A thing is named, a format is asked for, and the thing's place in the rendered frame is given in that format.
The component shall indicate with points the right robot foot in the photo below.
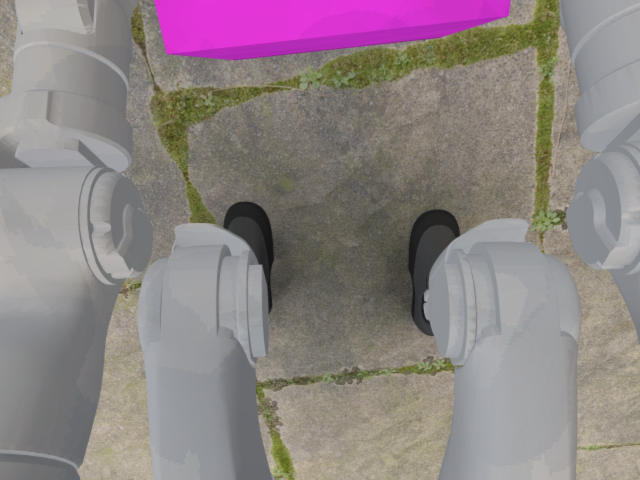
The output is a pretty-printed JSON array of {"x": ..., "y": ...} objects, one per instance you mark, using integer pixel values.
[{"x": 432, "y": 232}]

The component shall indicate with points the right robot upper arm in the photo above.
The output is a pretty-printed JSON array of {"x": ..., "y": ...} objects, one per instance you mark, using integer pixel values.
[{"x": 603, "y": 219}]

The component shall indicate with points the left robot upper arm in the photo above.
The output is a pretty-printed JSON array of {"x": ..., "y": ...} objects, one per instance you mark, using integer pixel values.
[{"x": 69, "y": 238}]

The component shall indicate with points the left robot forearm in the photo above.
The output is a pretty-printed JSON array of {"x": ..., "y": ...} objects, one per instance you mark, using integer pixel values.
[{"x": 71, "y": 74}]

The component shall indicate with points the carton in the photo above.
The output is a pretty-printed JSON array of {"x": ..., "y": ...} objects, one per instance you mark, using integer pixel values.
[{"x": 245, "y": 29}]

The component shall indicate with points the robot right shin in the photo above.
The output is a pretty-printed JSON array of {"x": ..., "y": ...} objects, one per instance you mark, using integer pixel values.
[{"x": 514, "y": 230}]

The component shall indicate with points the right robot forearm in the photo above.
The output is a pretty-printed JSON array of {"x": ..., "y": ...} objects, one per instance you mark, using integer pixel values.
[{"x": 604, "y": 43}]

